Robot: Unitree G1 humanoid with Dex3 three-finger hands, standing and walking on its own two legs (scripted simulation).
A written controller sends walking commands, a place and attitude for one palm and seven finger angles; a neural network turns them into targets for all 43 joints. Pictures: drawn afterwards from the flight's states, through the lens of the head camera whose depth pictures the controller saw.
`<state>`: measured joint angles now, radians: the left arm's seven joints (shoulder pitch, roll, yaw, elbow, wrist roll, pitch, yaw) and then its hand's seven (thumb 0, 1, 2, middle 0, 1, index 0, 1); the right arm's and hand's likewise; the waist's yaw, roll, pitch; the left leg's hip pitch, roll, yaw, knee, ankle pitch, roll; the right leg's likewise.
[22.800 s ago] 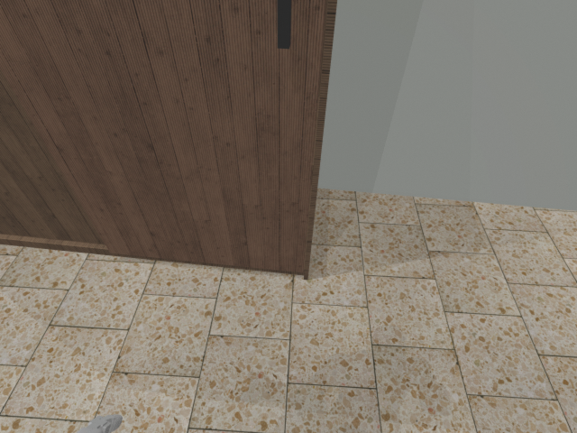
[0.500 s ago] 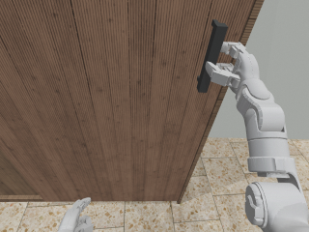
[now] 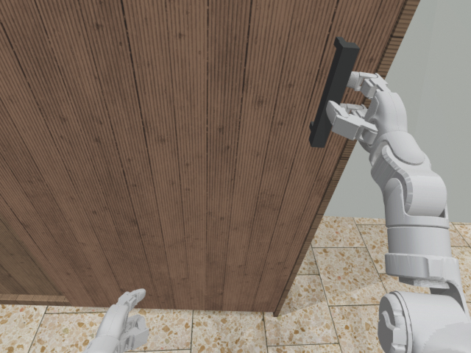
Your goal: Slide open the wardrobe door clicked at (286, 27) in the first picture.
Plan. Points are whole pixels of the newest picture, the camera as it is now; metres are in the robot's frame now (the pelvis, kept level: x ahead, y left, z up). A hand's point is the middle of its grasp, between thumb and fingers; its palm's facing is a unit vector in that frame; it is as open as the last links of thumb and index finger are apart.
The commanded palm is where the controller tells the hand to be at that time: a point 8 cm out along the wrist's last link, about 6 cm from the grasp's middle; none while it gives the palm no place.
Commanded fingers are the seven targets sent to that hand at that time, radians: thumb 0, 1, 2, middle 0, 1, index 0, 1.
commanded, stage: grip the handle and tug to test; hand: right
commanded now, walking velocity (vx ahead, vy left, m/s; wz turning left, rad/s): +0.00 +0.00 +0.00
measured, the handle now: (327, 94) +0.46 -0.12 +0.26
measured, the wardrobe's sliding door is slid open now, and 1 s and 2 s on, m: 0.00 0.00 0.01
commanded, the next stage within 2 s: tug the door sideways, standing still in 0.22 s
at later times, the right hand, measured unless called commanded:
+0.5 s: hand (342, 119) +0.39 -0.13 +0.26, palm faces +0.02 +1.00 -0.04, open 6.8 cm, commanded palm +0.37 -0.15 +0.26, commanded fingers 0.00 -0.90 -0.90 0.45 1.40 0.45 1.40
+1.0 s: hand (337, 119) +0.39 -0.12 +0.26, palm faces +0.09 +0.99 -0.09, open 6.8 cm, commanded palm +0.37 -0.11 +0.26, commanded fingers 0.00 -0.90 -0.90 0.45 1.40 0.45 1.40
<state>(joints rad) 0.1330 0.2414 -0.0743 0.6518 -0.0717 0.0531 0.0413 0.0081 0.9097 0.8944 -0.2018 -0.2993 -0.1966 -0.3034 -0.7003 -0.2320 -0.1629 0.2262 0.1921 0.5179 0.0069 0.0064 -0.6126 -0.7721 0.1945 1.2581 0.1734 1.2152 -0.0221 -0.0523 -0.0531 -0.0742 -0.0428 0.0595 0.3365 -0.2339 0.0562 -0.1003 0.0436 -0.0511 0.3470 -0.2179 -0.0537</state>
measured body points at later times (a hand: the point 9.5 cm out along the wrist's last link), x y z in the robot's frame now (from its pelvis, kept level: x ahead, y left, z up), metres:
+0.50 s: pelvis +0.01 +0.00 +0.00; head -0.01 +0.03 +0.45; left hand +0.22 +0.21 -0.09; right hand +0.38 -0.18 +0.26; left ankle -0.03 +0.08 -0.75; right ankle -0.02 -0.08 -0.75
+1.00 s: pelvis -0.02 +0.00 +0.00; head -0.04 +0.02 +0.45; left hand +0.17 +0.19 -0.11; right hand +0.38 -0.17 +0.27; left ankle -0.03 +0.08 -0.75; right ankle -0.02 -0.08 -0.75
